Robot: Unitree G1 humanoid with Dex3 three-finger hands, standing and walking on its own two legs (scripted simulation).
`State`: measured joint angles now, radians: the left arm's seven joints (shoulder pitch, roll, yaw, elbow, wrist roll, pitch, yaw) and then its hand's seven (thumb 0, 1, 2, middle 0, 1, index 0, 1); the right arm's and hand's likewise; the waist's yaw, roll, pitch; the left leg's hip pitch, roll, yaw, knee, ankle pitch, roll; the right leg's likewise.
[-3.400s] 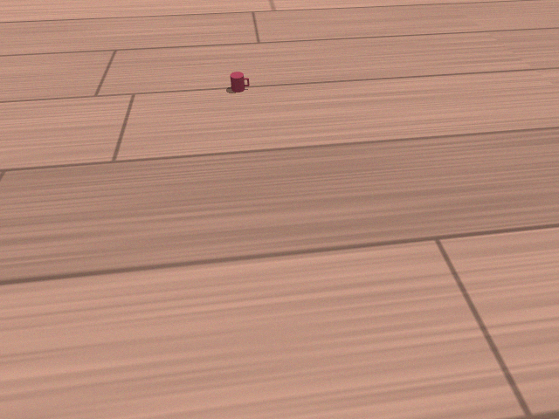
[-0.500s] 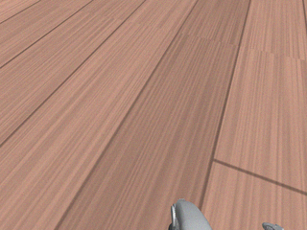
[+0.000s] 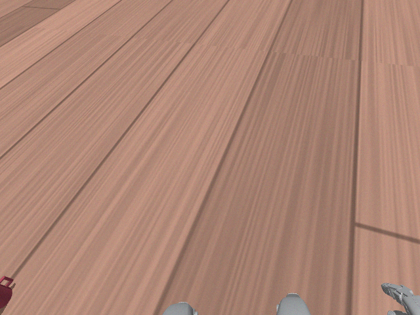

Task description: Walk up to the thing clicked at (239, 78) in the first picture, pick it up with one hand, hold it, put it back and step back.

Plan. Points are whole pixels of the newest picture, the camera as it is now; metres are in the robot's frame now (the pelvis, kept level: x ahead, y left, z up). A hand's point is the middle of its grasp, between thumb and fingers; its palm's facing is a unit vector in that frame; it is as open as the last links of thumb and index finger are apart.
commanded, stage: walk up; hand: left
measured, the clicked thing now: out of the picture +0.31 +1.02 -0.67
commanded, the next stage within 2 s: none
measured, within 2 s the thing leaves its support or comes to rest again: neither
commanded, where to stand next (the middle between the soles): -0.15 +0.97 m, yaw -24 degrees
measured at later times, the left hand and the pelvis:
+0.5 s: hand out of the picture +0.11 +0.49 -0.10, palm faces -0.10 -0.81 -0.57, open 7.4 cm; pelvis -0.02 +0.20 +0.01, yaw -7 degrees
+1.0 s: hand out of the picture +0.06 +0.73 -0.11, palm faces -0.26 -0.81 -0.53, open 7.4 cm; pelvis -0.08 +0.45 +0.02, yaw -13 degrees
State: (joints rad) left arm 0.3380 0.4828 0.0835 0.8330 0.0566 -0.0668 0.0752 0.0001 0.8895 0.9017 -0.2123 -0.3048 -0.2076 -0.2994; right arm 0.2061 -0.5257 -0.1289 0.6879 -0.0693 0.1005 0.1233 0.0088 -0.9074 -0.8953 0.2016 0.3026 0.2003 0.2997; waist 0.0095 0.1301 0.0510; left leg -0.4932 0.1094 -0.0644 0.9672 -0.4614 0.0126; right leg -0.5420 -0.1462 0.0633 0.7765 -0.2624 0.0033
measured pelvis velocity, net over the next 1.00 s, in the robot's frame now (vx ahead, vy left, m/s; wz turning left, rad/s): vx -0.08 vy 0.45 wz -0.23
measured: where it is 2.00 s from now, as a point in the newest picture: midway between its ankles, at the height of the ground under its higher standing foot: outside the picture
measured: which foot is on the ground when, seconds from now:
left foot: up 0.00-0.00, down 0.02-0.38, up 0.40-0.70, down 0.72-1.00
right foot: down 0.00-0.04, up 0.06-0.36, down 0.38-0.74, up 0.76-1.00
